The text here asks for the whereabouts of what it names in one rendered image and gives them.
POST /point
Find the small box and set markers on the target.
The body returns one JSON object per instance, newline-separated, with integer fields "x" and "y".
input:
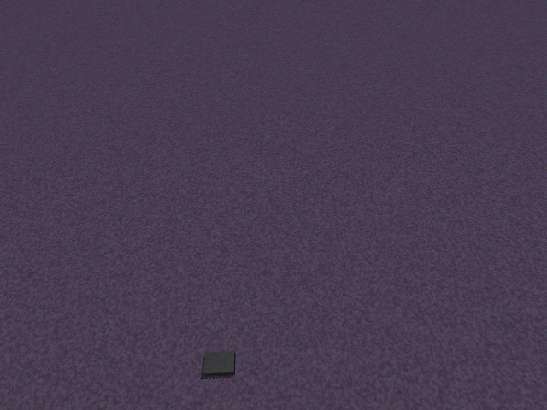
{"x": 219, "y": 364}

